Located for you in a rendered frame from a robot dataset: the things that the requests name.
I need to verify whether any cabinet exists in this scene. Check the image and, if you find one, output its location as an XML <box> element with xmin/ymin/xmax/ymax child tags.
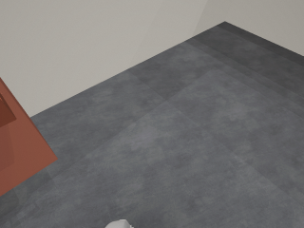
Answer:
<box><xmin>0</xmin><ymin>77</ymin><xmax>58</xmax><ymax>197</ymax></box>

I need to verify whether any drawer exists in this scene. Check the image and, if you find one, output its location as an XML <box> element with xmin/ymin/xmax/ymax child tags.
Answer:
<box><xmin>0</xmin><ymin>93</ymin><xmax>17</xmax><ymax>127</ymax></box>

